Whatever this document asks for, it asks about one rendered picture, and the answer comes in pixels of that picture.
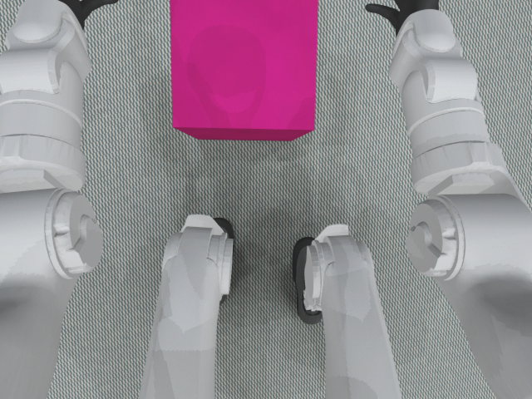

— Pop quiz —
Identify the left robot upper arm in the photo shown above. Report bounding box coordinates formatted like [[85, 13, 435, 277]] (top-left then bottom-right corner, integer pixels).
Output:
[[0, 188, 103, 399]]

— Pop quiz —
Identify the robot foot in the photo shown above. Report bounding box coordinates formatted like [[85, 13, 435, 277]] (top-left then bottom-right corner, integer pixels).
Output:
[[213, 218, 234, 305], [293, 237, 323, 324]]

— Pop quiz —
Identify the robot right hand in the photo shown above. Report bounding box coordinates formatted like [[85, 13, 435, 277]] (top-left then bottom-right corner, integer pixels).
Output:
[[365, 0, 439, 36]]

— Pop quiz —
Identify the robot right forearm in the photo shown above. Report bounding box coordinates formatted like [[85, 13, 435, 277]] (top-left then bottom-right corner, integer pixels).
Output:
[[388, 9, 532, 214]]

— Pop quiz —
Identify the robot left foot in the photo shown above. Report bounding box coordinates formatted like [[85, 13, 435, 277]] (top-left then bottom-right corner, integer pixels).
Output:
[[213, 218, 234, 305]]

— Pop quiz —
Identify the robot left hand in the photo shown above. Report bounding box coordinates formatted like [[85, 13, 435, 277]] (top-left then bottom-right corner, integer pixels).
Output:
[[58, 0, 118, 30]]

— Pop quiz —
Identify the carton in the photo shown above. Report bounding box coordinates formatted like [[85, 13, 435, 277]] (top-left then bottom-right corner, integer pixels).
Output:
[[170, 0, 318, 141]]

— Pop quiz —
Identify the robot right foot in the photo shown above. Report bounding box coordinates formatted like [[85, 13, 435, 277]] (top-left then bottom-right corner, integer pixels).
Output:
[[293, 237, 323, 324]]

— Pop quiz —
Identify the robot left forearm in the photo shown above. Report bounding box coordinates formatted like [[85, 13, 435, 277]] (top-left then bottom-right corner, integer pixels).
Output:
[[0, 0, 91, 194]]

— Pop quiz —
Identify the right robot upper arm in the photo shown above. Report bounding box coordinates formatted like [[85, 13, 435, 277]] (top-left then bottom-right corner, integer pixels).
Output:
[[406, 194, 532, 399]]

